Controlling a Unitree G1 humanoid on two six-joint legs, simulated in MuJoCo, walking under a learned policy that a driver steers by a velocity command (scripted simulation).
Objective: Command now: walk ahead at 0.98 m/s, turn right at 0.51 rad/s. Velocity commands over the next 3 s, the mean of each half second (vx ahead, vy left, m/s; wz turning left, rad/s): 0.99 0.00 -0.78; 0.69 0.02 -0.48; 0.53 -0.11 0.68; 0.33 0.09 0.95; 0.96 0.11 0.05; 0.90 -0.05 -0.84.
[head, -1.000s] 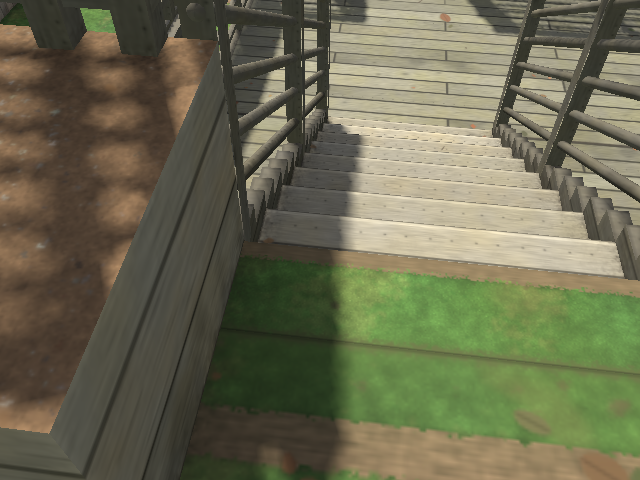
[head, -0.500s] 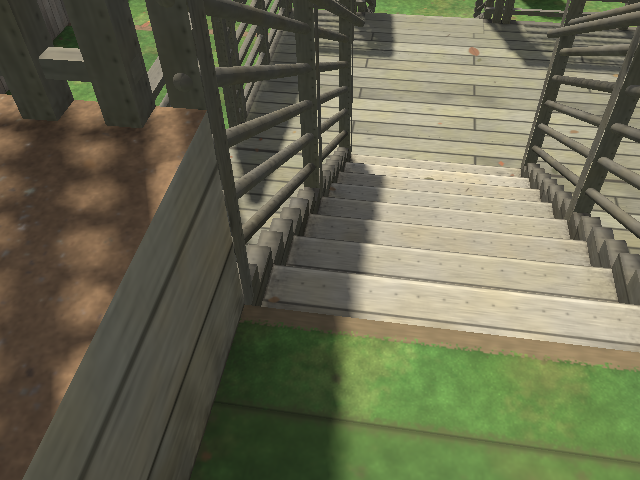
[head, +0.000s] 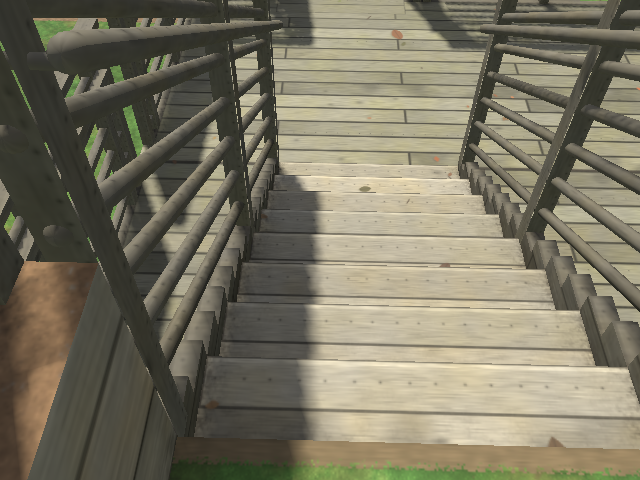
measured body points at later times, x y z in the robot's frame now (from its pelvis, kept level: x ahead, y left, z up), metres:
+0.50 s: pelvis +0.44 -0.10 -0.01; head +0.46 -0.12 +0.44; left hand +0.53 +0.17 -0.13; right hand +0.54 -0.41 -0.10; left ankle +0.66 +0.04 -0.68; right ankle +0.37 -0.09 -0.74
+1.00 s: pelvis +0.81 -0.25 -0.24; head +0.78 -0.26 +0.21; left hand +1.08 -0.15 -0.33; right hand +0.55 -0.35 -0.39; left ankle +0.81 -0.10 -0.86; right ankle +0.80 -0.35 -0.90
